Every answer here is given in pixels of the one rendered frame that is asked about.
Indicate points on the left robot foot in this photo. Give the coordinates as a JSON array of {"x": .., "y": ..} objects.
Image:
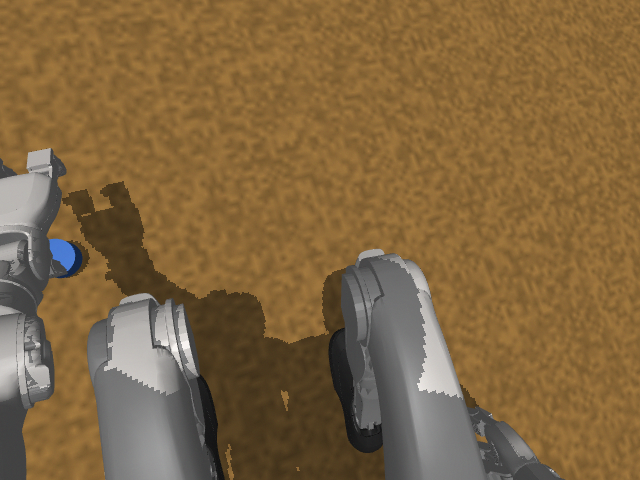
[{"x": 211, "y": 426}]

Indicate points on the right robot foot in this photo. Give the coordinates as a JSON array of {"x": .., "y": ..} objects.
[{"x": 364, "y": 440}]

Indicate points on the left robot arm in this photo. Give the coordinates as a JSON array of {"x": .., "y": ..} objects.
[{"x": 26, "y": 358}]

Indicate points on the tin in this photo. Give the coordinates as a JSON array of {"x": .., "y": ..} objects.
[{"x": 68, "y": 254}]

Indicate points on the right robot arm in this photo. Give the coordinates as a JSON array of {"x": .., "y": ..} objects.
[{"x": 536, "y": 471}]

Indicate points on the left robot hand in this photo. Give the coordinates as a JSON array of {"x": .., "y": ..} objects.
[{"x": 33, "y": 199}]

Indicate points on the right robot hand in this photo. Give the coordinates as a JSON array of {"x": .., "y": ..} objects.
[{"x": 506, "y": 452}]

